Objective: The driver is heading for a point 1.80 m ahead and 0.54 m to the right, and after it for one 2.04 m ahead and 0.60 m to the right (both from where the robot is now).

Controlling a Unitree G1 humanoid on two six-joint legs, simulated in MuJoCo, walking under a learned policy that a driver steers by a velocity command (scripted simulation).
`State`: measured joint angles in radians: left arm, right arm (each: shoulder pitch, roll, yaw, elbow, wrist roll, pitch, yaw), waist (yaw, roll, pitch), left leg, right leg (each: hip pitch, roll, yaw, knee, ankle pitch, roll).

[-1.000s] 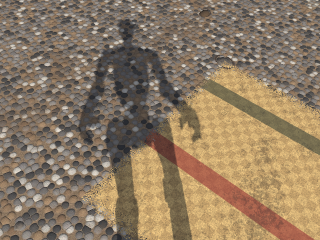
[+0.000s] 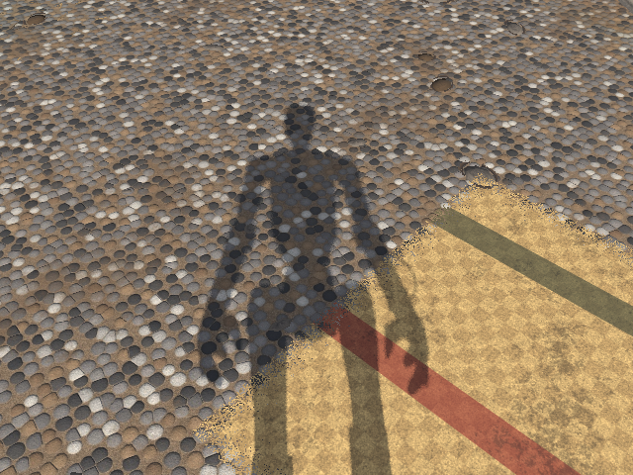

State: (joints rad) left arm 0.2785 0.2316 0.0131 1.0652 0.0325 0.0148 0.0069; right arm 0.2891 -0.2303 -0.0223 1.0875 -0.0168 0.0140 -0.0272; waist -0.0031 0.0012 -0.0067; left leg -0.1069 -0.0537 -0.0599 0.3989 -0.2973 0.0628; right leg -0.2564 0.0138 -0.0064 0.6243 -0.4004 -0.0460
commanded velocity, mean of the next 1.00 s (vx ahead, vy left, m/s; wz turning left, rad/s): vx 0.44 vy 0.00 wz -0.17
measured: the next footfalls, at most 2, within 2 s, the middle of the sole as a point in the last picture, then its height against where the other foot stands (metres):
left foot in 0.60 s outside the picture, level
right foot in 1.14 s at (401, 422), level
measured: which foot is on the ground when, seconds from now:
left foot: down 0.00-0.12, up 0.14-0.58, down 0.60-1.00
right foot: down 0.00-0.58, up 0.60-1.00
